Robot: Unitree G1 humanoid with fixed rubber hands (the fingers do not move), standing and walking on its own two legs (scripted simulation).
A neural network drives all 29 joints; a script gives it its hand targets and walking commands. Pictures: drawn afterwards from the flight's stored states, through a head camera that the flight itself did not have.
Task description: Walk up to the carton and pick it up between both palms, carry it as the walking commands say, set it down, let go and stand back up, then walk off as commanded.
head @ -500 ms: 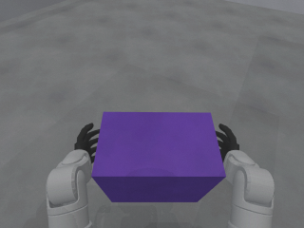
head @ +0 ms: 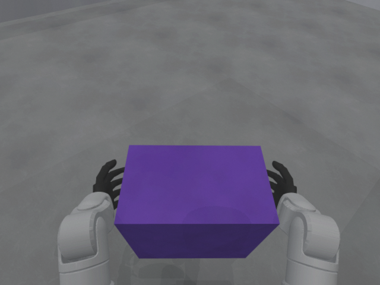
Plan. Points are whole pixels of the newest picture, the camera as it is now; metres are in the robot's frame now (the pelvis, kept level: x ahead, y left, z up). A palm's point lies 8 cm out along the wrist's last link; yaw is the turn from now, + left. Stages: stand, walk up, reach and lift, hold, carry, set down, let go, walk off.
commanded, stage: carry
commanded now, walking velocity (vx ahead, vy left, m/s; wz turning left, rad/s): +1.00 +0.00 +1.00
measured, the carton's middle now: (193, 207) +0.27 -0.02 +0.02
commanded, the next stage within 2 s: none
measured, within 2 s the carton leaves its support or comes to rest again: neither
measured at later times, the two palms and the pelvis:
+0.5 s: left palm (30, 142) +0.40 +0.33 +0.09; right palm (160, 84) +0.60 +0.06 +0.09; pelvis +0.29 +0.04 +0.02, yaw +35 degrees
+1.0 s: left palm out of the picture +0.52 +0.66 +0.06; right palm (41, 58) +0.80 +0.45 +0.06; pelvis +0.51 +0.35 +0.01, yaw +59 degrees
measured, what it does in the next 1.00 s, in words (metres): walks ahead, turning left: right foot, then left foot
